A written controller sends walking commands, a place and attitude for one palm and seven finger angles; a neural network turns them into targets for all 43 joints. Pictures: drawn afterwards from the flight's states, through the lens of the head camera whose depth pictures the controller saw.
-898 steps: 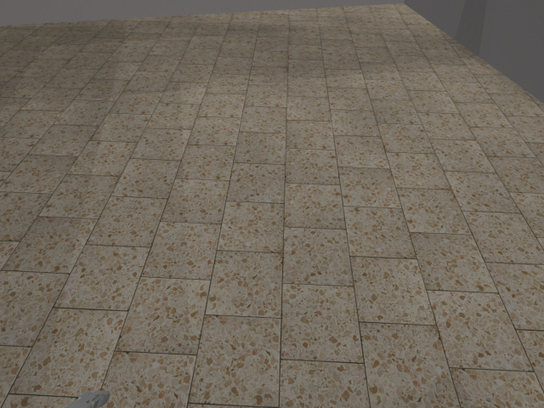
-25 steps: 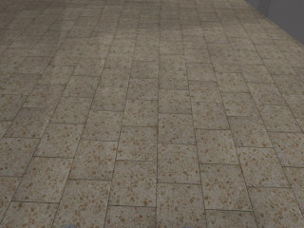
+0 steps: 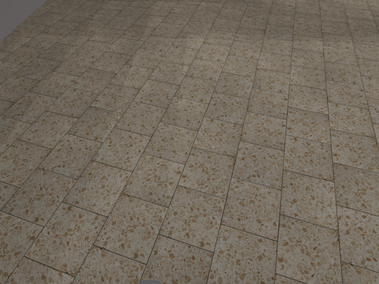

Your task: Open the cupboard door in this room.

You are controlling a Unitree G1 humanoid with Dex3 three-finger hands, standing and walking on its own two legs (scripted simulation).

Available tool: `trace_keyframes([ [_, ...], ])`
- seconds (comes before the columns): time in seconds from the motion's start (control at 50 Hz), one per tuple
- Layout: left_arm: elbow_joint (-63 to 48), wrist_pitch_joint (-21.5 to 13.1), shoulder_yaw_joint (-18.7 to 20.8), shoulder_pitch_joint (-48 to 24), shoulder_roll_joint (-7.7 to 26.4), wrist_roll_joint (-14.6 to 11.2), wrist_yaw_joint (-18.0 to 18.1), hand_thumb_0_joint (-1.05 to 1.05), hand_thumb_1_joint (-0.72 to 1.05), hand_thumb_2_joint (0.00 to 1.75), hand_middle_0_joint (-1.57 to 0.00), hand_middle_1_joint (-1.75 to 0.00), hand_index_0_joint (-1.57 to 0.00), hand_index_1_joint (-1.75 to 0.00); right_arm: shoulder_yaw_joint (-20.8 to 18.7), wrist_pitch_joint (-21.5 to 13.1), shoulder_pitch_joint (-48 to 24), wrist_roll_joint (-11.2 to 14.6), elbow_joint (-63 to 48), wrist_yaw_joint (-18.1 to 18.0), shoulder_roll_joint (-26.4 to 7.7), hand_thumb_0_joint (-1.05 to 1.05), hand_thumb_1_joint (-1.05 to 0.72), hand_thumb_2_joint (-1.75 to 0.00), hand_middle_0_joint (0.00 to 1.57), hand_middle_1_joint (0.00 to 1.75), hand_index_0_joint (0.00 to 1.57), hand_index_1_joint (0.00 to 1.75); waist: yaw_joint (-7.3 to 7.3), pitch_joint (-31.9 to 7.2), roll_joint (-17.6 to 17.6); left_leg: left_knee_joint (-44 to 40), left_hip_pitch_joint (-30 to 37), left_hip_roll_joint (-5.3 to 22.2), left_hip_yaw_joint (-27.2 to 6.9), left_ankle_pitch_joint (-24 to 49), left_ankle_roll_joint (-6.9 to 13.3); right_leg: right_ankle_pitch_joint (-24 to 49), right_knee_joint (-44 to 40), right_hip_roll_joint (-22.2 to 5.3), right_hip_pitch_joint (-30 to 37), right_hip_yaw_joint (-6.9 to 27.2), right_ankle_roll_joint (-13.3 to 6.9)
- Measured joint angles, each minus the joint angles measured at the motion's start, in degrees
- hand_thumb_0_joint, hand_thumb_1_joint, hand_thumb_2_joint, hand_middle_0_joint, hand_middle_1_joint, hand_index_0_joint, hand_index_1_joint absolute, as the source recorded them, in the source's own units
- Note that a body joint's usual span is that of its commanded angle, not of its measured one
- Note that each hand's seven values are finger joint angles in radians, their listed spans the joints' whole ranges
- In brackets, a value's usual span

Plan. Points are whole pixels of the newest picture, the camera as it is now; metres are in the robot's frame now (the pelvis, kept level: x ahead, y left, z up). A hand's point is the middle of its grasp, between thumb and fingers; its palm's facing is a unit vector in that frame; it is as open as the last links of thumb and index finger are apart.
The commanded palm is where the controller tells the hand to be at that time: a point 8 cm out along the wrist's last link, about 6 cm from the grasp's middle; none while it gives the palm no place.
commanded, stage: turn or walk to find it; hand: left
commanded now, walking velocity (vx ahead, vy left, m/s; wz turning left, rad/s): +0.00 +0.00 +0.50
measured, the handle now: out of the picture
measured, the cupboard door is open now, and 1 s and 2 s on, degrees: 0 0 0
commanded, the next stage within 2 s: none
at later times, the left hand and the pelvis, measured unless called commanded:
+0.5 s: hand out of the picture +0.05 +0.23 -0.15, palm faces +0.21 -0.94 -0.27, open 7.3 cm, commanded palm none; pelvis -0.02 +0.01 +0.00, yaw +12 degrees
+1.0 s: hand out of the picture -0.11 +0.21 -0.18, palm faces +0.50 -0.83 -0.26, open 7.3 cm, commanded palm none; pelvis -0.04 +0.01 -0.01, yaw +29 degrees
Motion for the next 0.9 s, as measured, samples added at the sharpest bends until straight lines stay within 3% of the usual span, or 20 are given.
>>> trace_keyframes([
  [0.06,1.0,0.4,0.6,0.9,1.4,-0.2,0.0,0.00,0.91,0.90,-0.20,-0.30,-0.21,-0.30,0.6,-1.2,-1.5,0.2,-1.0,-0.1,0.4,0.01,-0.91,-0.90,0.20,0.30,0.19,0.30,0.41,-0.1,-0.8,-11.4,4.6,-0.4,2.0,5.7,0.7,-1.1,3.1,-1.1,-1.5,-1.2,1.3],
  [0.08,1.1,0.8,0.8,1.4,1.9,-0.5,0.0,0.00,0.91,0.90,-0.20,-0.30,-0.21,-0.30,0.7,-1.8,-1.7,0.1,-1.6,0.0,0.4,0.01,-0.91,-0.90,0.20,0.30,0.19,0.30,0.38,-0.6,-0.9,-14.9,5.7,-0.4,1.8,9.2,1.8,-2.0,5.3,-1.5,-2.7,-1.5,1.9],
  [0.14,2.4,3.1,1.4,1.0,3.8,-0.7,0.3,0.00,0.91,0.90,-0.20,-0.30,-0.21,-0.30,1.2,-2.7,-2.9,-0.3,-2.3,-0.2,2.0,0.01,-0.91,-0.90,0.20,0.30,0.20,0.30,0.88,-0.3,-3.1,-13.1,4.9,-1.8,2.0,8.3,4.5,-12.6,17.6,-0.5,-7.6,4.3,3.7],
  [0.2,2.9,3.8,1.6,-0.1,4.2,-0.7,-0.2,0.00,0.91,0.90,-0.20,-0.30,-0.20,-0.30,1.7,-2.9,-2.7,-0.5,-2.6,-0.7,2.6,0.01,-0.91,-0.90,0.20,0.30,0.20,0.30,0.52,-0.9,-2.4,-16.1,5.6,-2.0,0.4,9.8,5.1,-11.3,26.8,1.6,-11.1,7.6,4.5],
  [0.26,1.9,3.1,1.5,-1.1,4.1,-0.8,-0.5,0.00,0.91,0.90,-0.20,-0.30,-0.20,-0.30,1.9,-2.9,-2.5,-0.4,-2.5,-0.8,2.8,0.01,-0.91,-0.90,0.20,0.30,0.20,0.30,0.41,-1.2,-1.8,-19.2,6.2,-2.6,-1.0,12.1,5.4,-8.8,28.9,2.4,-12.3,9.3,5.2],
  [0.42,-1.1,2.5,0.9,-5.2,2.6,-1.1,-0.2,0.00,0.91,0.90,-0.20,-0.30,-0.20,-0.30,1.2,-2.6,-0.7,-0.7,-2.9,-0.6,2.6,0.01,-0.90,-0.90,0.20,0.30,0.20,0.30,-1.57,-1.2,-0.3,-20.6,4.7,-4.4,-4.7,14.4,5.0,-9.9,20.9,4.1,-9.5,11.8,5.8],
  [0.48,-2.3,2.0,0.4,-6.7,1.8,-1.4,-0.2,0.00,0.91,0.90,-0.20,-0.30,-0.20,-0.30,0.7,-2.1,0.3,-0.8,-2.8,-0.6,2.1,0.01,-0.90,-0.90,0.20,0.30,0.20,0.30,-2.57,-1.1,0.9,-19.2,3.1,-5.0,-6.5,14.4,4.2,-9.5,13.4,5.3,-6.4,11.7,5.3],
  [0.52,-3.2,1.2,0.1,-7.1,1.3,-1.5,-0.2,0.00,0.91,0.90,-0.20,-0.30,-0.20,-0.30,0.2,-1.7,1.1,-0.7,-2.7,-0.6,1.6,0.01,-0.90,-0.90,0.20,0.30,0.20,0.30,-2.82,-1.3,1.5,-17.3,1.6,-5.5,-7.5,13.8,3.4,-5.0,4.8,5.9,-2.9,11.1,4.9],
  [0.56,-3.7,0.2,-0.3,-7.2,0.3,-1.0,0.0,0.00,0.91,0.90,-0.20,-0.30,-0.20,-0.30,-0.4,-1.3,1.6,-0.3,-2.4,-0.5,0.7,0.01,-0.90,-0.90,0.20,0.30,0.20,0.30,-2.91,-1.0,3.3,-11.8,-0.9,-5.4,-8.6,9.1,2.6,-2.1,1.8,6.6,-1.5,9.6,1.2],
  [0.6,-4.2,-0.3,-0.6,-6.6,-0.6,-0.9,0.1,0.00,0.91,0.90,-0.20,-0.30,-0.21,-0.30,-0.9,-0.5,2.0,-0.5,-2.0,-0.4,0.1,0.01,-0.91,-0.90,0.20,0.30,0.20,0.30,-2.97,-0.8,3.6,-0.4,-4.7,-6.0,-7.5,1.8,2.2,-2.5,2.2,5.8,-1.0,8.3,-0.7],
  [0.66,-4.1,-0.1,-0.7,-5.3,-1.4,-0.9,0.2,0.00,0.91,0.90,-0.20,-0.30,-0.21,-0.30,-1.5,0.2,2.3,-0.7,-1.5,0.0,-0.8,0.01,-0.91,-0.90,0.20,0.30,0.20,0.30,-3.06,-0.6,3.7,14.6,-9.0,-5.0,-5.2,2.5,1.4,-2.0,0.2,4.7,0.8,6.7,-1.1],
  [0.72,-3.5,-0.1,-0.7,-4.1,-1.8,-0.8,0.3,0.00,0.91,0.90,-0.20,-0.30,-0.21,-0.30,-1.6,0.3,2.6,-0.8,-1.4,0.4,-1.1,0.01,-0.91,-0.90,0.20,0.30,0.20,0.30,-3.23,-0.4,3.3,20.1,-10.1,-2.9,-4.0,4.9,0.3,-1.5,-1.1,3.7,1.8,5.1,-1.1],
  [0.78,-2.9,-0.1,-0.7,-3.2,-1.8,-0.6,0.3,0.00,0.91,0.90,-0.20,-0.30,-0.21,-0.30,-1.4,0.6,2.5,-0.7,-1.0,0.5,-1.0,0.01,-0.91,-0.90,0.20,0.30,0.20,0.30,-2.95,-0.2,2.5,18.1,-8.7,-1.1,-3.3,4.5,-0.6,-1.5,-1.5,2.5,2.2,3.6,-1.0],
  [0.9,-2.0,-0.1,-0.4,-1.6,-0.6,-0.2,-0.1,0.00,0.91,0.90,-0.20,-0.30,-0.21,-0.30,-0.4,0.4,0.3,-0.2,-0.7,0.3,-0.6,0.01,-0.91,-0.90,0.20,0.30,0.19,0.30,-1.22,0.8,0.7,3.9,-2.8,0.3,-0.5,0.9,-0.7,-2.4,0.1,0.0,1.7,0.3,0.1],
])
